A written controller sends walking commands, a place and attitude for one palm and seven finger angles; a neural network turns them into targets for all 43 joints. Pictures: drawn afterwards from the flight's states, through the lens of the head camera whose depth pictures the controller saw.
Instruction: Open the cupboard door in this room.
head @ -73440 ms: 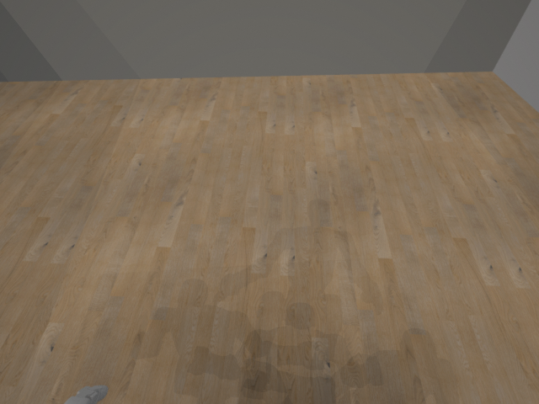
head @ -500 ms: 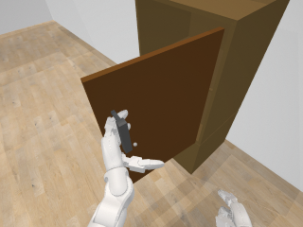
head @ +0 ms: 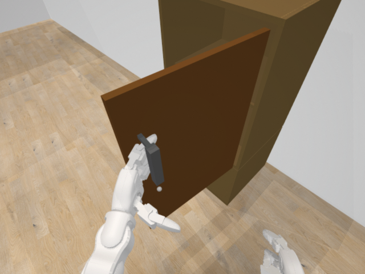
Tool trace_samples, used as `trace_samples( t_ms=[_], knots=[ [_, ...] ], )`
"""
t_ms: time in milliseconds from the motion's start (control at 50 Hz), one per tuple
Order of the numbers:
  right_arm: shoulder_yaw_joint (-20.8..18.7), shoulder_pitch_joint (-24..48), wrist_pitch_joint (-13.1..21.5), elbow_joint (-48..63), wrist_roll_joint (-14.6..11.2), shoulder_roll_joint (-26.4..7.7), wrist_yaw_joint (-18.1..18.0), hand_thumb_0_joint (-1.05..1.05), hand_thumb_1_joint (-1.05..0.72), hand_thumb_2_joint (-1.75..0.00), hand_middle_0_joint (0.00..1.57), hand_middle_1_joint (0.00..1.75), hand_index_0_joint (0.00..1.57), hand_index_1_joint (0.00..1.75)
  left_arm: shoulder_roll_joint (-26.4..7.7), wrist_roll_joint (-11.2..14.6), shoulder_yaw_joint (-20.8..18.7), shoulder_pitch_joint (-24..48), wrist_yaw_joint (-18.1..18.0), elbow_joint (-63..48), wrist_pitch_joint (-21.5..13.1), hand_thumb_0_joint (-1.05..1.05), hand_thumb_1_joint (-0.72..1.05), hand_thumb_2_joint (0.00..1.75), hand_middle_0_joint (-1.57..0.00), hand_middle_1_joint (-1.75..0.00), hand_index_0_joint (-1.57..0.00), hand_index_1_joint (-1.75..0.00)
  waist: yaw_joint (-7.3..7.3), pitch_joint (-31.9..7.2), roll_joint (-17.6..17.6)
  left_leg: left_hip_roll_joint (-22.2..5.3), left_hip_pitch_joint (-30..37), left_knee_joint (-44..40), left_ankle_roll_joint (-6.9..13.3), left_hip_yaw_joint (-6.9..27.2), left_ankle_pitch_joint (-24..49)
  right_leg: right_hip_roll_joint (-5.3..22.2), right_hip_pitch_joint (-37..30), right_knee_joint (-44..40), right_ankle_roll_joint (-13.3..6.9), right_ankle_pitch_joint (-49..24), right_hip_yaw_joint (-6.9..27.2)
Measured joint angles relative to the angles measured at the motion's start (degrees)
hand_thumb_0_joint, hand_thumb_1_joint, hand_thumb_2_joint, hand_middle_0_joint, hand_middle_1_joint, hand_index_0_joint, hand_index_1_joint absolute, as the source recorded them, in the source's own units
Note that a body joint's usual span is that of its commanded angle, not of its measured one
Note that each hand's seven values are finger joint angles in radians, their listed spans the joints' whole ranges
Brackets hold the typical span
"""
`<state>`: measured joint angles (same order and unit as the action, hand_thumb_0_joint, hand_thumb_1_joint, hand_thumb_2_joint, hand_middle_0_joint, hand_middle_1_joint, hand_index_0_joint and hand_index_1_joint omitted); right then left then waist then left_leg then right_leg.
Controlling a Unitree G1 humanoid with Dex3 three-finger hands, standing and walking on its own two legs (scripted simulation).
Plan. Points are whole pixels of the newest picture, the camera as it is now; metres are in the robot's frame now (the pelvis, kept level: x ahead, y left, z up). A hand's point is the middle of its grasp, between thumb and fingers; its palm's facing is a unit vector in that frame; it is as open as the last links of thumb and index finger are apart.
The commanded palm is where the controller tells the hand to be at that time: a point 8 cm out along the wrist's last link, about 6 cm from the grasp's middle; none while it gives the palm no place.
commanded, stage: slide the hand sideways off the handle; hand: left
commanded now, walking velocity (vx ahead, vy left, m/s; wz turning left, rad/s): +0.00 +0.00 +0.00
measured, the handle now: (150, 159) +0.34 +0.10 +0.08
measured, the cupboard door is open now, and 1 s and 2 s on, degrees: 84 83 83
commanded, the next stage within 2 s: draw the hand back to the body in 0.72 s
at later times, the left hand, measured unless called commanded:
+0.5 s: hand (131, 208) +0.23 +0.11 +0.08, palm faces -0.03 -1.00 -0.03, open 16.1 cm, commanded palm +0.20 +0.18 +0.08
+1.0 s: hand (109, 213) +0.21 +0.15 +0.09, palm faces -0.02 -1.00 -0.06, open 16.3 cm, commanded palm +0.18 +0.21 +0.10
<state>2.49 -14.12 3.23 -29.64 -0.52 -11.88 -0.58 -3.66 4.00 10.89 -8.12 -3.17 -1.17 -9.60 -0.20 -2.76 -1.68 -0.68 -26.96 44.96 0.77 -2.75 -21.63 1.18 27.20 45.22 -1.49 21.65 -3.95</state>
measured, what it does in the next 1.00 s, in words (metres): stands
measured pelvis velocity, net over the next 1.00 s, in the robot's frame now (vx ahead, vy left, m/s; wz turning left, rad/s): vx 0.02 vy -0.01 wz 0.02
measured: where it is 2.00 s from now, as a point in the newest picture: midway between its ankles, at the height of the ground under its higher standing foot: outside the picture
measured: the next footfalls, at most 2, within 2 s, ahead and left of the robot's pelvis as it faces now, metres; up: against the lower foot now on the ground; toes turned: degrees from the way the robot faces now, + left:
none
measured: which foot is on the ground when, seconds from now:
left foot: down 0.00-1.00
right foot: down 0.00-1.00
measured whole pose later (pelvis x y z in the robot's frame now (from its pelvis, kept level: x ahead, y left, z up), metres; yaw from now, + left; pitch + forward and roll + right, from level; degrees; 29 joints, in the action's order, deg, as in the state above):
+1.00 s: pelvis +0.02 -0.01 -0.01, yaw +1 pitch +6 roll -1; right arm 1.6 -14.9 8.9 -27.9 -2.1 -13.0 -3.7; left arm -12.2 13.7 -3.4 -28.3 10.5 -17.0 -12.0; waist -1.1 -4.6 -3.0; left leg -1.4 -31.2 50.7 0.1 -0.4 -25.4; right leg 0.5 29.9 48.9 -2.0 25.1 -6.0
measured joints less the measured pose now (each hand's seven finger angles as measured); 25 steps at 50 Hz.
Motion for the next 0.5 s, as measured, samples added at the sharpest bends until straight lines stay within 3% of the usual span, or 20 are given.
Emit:
trace_samples(
  t_ms=[200, 500],
  knots=[
    [-0.4, 0.1, 0.6, 1.5, 0.2, -0.2, -0.2, 0.02, -0.90, -0.90, 0.20, 0.30, 0.21, 0.30, -2.0, 0.9, -2.0, -9.9, 1.8, -8.1, -0.8, -0.01, -0.50, 0.30, -0.18, -0.33, -0.18, -0.32, -0.25, -0.3, -0.2, -0.4, -0.3, 0.9, -0.2, 0.2, -1.4, -0.3, 0.2, 0.6, -0.1, 1.2, -0.1],
    [-0.7, 0.3, 2.8, 2.3, -0.4, -0.9, -1.5, 0.02, -0.90, -0.90, 0.21, 0.30, 0.21, 0.30, -5.6, 5.5, -8.3, -18.0, 9.6, -12.9, -2.9, -0.01, -0.50, 0.30, -0.20, -0.33, -0.19, -0.32, -0.91, -1.4, -0.7, -0.8, -2.8, 3.4, -1.1, 1.7, -3.1, -0.7, 2.0, 2.7, -0.9, 3.3, -1.6]
  ],
)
